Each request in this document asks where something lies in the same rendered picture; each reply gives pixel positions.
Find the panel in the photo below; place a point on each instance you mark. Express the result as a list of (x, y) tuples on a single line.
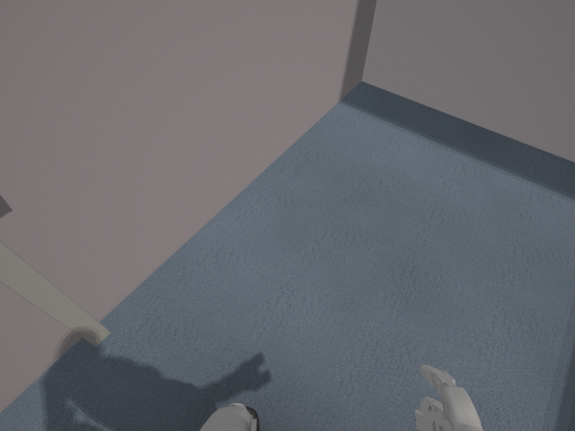
[(24, 279)]

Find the robot right hand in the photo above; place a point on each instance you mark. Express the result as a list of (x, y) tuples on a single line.
[(457, 408)]

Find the left robot thigh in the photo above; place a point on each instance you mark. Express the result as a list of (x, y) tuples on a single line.
[(230, 419)]

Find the left robot shin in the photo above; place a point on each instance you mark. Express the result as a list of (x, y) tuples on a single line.
[(238, 405)]

